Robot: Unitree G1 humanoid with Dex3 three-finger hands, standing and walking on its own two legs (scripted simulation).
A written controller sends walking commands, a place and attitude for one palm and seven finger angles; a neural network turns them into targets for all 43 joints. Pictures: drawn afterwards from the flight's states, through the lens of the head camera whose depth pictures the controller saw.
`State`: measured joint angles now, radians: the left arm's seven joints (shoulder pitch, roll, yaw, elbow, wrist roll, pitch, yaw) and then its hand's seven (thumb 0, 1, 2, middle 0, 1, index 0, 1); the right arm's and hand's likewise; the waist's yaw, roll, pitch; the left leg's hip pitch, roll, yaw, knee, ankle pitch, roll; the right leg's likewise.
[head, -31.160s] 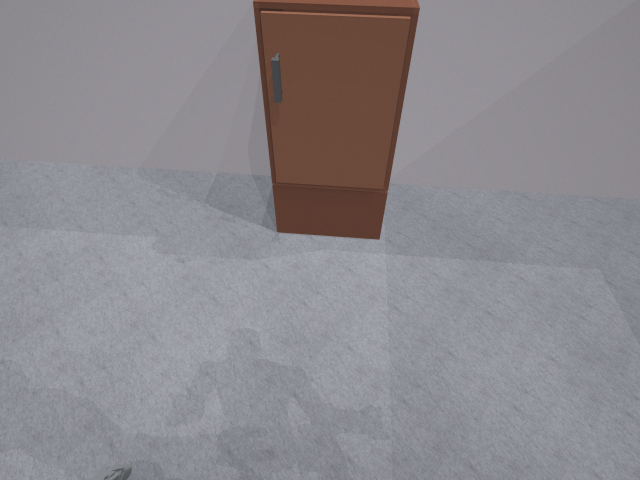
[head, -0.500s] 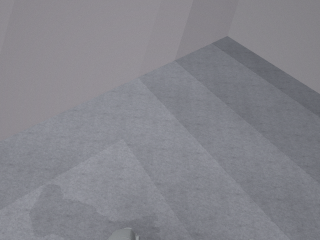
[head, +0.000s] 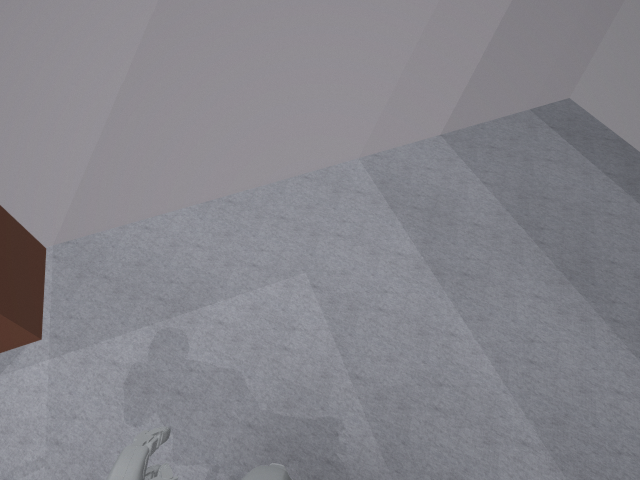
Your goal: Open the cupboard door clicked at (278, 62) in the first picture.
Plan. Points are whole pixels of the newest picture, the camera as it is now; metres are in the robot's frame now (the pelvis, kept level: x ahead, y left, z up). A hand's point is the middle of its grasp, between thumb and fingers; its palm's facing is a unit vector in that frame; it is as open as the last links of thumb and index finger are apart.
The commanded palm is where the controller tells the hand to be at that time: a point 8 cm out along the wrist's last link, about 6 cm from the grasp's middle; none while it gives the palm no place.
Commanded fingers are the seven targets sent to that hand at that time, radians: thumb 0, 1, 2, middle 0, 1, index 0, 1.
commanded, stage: turn to face it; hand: left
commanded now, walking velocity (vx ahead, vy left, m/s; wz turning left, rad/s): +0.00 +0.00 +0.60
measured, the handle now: out of the picture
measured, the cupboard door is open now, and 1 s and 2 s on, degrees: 43 43 43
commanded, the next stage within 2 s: take the last steps up to it in 1.78 s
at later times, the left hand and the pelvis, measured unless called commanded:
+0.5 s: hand out of the picture +0.00 +0.24 -0.17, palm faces +0.35 -0.90 -0.25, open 7.4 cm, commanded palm none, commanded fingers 0.00 0.90 0.90 -0.20 -0.30 -0.20 -0.30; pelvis +0.01 +0.01 +0.00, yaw +19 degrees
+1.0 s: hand out of the picture +0.01 +0.16 -0.14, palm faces +0.58 -0.77 -0.26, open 7.4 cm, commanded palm none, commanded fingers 0.00 0.90 0.90 -0.20 -0.30 -0.20 -0.30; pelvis +0.06 -0.04 +0.01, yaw +38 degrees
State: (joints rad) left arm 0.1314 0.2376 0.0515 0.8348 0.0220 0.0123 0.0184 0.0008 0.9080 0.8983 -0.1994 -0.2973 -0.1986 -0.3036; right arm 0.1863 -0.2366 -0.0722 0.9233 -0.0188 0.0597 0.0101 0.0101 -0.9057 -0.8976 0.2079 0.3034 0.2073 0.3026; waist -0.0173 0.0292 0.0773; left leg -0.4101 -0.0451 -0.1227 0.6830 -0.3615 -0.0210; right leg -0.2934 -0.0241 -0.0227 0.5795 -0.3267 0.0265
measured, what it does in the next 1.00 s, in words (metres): steps on the spot, turning left: left foot, then right foot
